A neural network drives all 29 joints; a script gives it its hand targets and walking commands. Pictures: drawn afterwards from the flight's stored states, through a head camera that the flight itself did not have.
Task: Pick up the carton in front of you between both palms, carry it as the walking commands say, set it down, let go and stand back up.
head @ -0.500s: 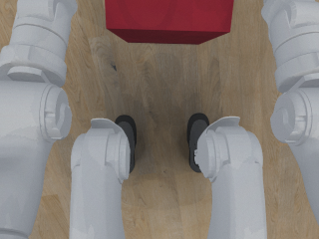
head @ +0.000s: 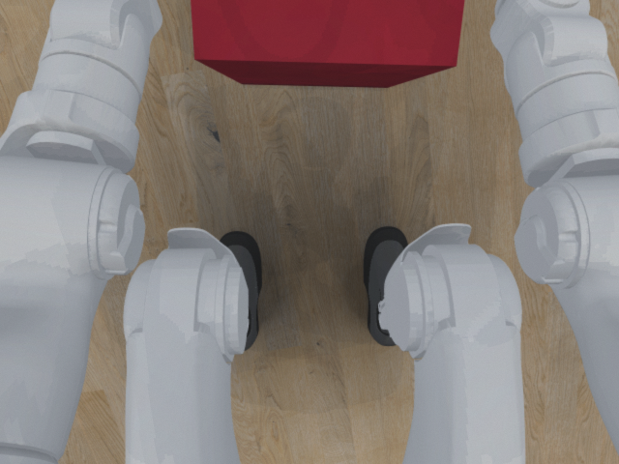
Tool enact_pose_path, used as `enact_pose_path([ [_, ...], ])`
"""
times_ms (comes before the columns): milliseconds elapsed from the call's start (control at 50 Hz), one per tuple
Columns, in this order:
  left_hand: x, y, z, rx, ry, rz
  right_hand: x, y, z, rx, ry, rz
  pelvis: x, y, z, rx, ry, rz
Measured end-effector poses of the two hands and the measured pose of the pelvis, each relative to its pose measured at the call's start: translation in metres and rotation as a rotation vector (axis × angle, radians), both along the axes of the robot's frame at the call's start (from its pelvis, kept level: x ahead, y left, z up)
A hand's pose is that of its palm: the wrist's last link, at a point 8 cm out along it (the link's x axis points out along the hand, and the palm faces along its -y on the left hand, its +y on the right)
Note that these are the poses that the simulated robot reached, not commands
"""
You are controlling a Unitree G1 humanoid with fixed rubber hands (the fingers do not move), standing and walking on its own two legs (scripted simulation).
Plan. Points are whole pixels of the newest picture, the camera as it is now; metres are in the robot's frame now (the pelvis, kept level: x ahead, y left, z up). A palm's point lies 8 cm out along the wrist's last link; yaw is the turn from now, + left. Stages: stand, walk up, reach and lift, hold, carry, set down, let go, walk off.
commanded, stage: reach and lift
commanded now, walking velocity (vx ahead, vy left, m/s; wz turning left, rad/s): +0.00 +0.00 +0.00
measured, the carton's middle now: out of the picture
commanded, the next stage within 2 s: none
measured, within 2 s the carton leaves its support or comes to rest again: leaves its support in 0.50 s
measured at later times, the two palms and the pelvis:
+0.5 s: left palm out of the picture +0.57 +0.14 -0.17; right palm out of the picture +0.56 -0.16 -0.16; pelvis +0.00 +0.00 -0.01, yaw +0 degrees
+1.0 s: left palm out of the picture +0.51 +0.14 +0.05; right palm out of the picture +0.50 -0.16 +0.04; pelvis -0.02 +0.00 +0.10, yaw +1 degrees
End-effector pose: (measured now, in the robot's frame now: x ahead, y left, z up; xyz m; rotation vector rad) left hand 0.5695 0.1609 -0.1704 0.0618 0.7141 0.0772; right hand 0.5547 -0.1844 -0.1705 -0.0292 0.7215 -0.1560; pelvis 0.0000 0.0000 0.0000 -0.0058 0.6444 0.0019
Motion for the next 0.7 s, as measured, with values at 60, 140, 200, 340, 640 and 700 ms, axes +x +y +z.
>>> enact_pose_path([
  [60,-0.001,-0.005,0.001,-0.007,-0.001,-0.012,0.0,0.006,0.0,0.007,-0.001,0.014,-0.003,0.0,0.002,0.0,-0.006,0.001],
  [140,0.0,-0.018,0.001,-0.015,-0.002,-0.024,0.002,0.022,0.001,0.024,-0.004,0.03,-0.006,0.0,0.004,-0.001,-0.021,0.002],
  [200,0.001,-0.018,0.002,-0.006,0.001,-0.019,0.003,0.023,0.002,0.016,-0.001,0.017,-0.008,0.0,0.004,-0.004,-0.034,0.002],
  [340,0.001,-0.019,0.0,-0.039,0.007,-0.03,0.004,0.021,0.0,0.042,-0.002,0.036,-0.006,0.001,-0.006,-0.006,-0.055,0.007],
  [640,-0.015,-0.021,0.071,-0.05,-0.047,0.042,-0.007,0.025,0.074,0.04,-0.053,-0.015,0.003,-0.002,0.011,0.003,0.028,0.008],
  [700,-0.027,-0.017,0.111,-0.055,-0.05,0.06,-0.017,0.03,0.11,0.054,-0.057,-0.012,0.002,-0.003,0.027,0.006,0.058,0.01],
])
